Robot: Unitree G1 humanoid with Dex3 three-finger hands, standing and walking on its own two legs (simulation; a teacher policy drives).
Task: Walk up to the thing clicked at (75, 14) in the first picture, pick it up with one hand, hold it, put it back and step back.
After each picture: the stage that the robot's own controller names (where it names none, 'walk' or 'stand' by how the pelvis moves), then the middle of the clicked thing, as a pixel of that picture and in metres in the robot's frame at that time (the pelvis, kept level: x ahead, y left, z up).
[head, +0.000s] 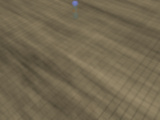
stand; (75, 10) +2.13 +0.16 -0.65
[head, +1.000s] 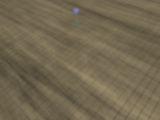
walk; (76, 17) +1.98 +0.25 -0.65
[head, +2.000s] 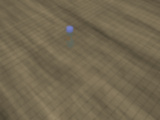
walk; (70, 37) +1.33 +0.24 -0.63
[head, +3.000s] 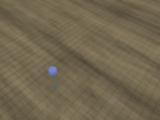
walk; (53, 78) +0.84 +0.23 -0.65
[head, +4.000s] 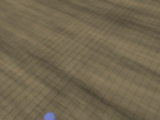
walk; out of the picture +0.45 +0.23 -0.64
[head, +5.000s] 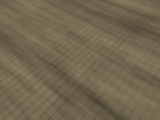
stand; out of the picture +0.37 +0.21 -0.65
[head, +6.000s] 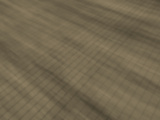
stand; out of the picture +0.35 +0.22 -0.66
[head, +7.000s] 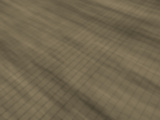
stand; out of the picture +0.34 +0.22 -0.66
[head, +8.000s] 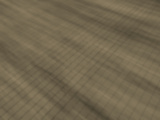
stand; out of the picture +0.34 +0.23 -0.66
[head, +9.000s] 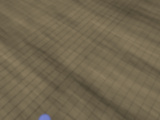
go down; out of the picture +0.36 +0.22 -0.62
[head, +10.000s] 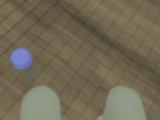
go down; (26, 67) +0.43 +0.24 -0.25
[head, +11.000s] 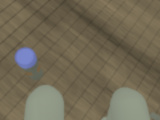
close in; (31, 66) +0.42 +0.24 -0.25
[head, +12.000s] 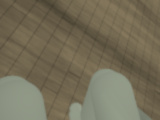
close in; out of the picture +0.41 +0.28 -0.15
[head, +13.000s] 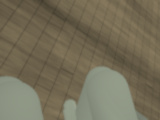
close; out of the picture +0.40 +0.29 -0.15
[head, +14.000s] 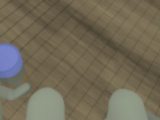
lift; (14, 76) +0.34 +0.24 -0.03
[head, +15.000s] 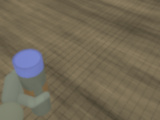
hold; (35, 87) +0.32 +0.17 +0.08
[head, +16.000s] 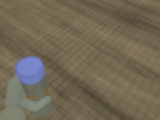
hold; (37, 91) +0.32 +0.17 +0.03
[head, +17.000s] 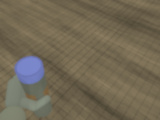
hold; (37, 91) +0.32 +0.17 +0.04
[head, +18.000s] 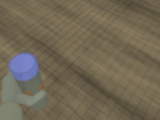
crouch; (32, 86) +0.35 +0.18 +0.00
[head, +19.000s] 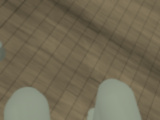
lower; out of the picture +0.47 +0.27 -0.06
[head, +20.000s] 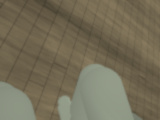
lower; out of the picture +0.44 +0.31 -0.15
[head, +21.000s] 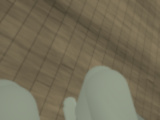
lower; out of the picture +0.42 +0.30 -0.16
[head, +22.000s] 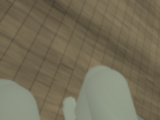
lower; out of the picture +0.42 +0.30 -0.16
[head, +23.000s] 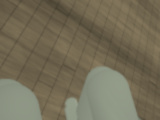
lower; out of the picture +0.40 +0.29 -0.16
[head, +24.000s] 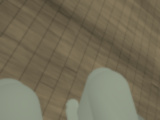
open; out of the picture +0.41 +0.28 -0.17
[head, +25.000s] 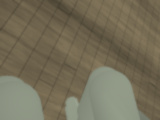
rise; out of the picture +0.38 +0.28 -0.16
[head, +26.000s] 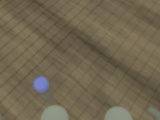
walk; (45, 89) +0.41 +0.22 -0.41
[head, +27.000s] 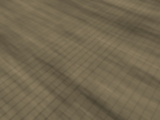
stand; out of the picture +0.36 +0.20 -0.59
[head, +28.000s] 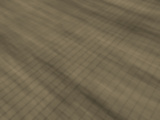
stand; out of the picture +0.36 +0.21 -0.60
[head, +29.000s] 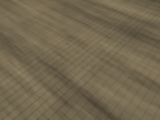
stand; out of the picture +0.37 +0.20 -0.63
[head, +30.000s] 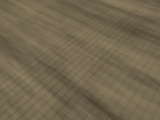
stand; out of the picture +0.35 +0.21 -0.66
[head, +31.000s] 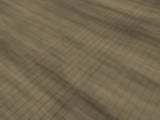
stand; out of the picture +0.34 +0.22 -0.66
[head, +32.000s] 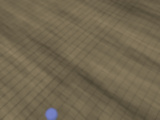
walk; (53, 118) +0.38 +0.19 -0.63
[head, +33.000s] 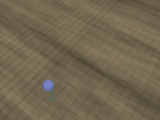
walk; (50, 91) +0.58 +0.27 -0.63
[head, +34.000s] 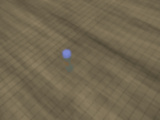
walk; (68, 61) +0.90 +0.21 -0.63
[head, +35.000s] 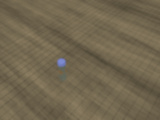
stand; (62, 70) +0.94 +0.21 -0.65
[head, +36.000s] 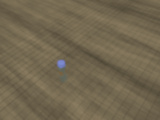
stand; (62, 71) +0.97 +0.22 -0.66
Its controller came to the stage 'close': yes
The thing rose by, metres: 0.68
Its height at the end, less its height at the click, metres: +0.00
